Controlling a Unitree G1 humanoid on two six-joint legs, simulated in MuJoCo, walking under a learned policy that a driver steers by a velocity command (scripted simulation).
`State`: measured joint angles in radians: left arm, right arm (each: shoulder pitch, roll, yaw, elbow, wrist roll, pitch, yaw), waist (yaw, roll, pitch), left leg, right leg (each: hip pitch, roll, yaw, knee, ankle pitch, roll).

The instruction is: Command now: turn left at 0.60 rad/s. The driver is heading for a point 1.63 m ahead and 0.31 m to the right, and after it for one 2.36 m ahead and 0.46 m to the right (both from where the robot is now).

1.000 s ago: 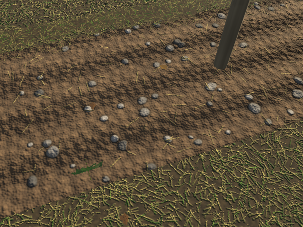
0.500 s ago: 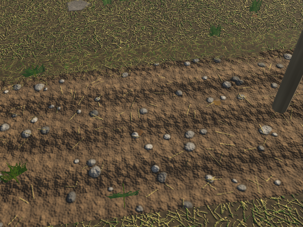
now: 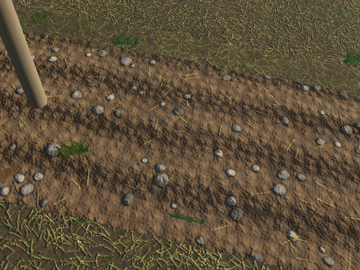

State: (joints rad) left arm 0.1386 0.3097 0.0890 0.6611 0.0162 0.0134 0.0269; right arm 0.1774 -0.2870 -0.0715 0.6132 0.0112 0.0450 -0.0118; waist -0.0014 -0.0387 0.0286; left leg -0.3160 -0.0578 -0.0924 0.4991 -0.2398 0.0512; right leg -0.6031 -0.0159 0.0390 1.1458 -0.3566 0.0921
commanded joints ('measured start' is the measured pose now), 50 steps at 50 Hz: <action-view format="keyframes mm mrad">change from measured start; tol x32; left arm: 1 -35 52 12 -78 1 -17 -6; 34 307 22 -21 -8 -58 -79 -2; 50 -95 23 -27 -117 -38 -58 -78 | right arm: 1 -21 -164 -47 -63 3 -8 -16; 50 89 -158 -45 136 8 -145 5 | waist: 1 0 151 -145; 11 1 197 -35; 14 23 -211 -69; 31 -25 -99 -70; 34 -88 362 -350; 50 -59 89 59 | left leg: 1 209 217 -240 -88 474 171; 11 -16 169 -368 -141 -339 148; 15 -532 0 -27 526 -409 -41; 31 159 18 57 -66 140 -46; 34 698 476 -646 -203 -217 200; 50 266 306 177 -343 309 89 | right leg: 1 -48 4 33 -121 66 8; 12 433 11 -11 -675 63 -118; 15 632 -369 712 -923 -212 -416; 30 412 -159 316 -827 297 -256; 35 -188 2 146 72 -163 -119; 50 -49 -73 -25 -438 370 -112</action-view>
